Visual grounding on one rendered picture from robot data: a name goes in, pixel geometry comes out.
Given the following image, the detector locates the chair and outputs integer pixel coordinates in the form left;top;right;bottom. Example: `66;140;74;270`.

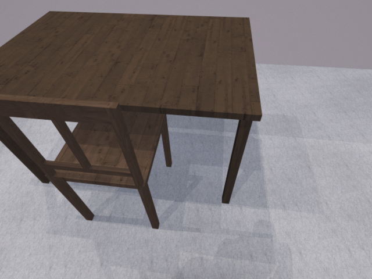
0;94;172;229

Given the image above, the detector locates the table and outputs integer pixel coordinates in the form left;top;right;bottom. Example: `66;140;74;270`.
0;11;262;204

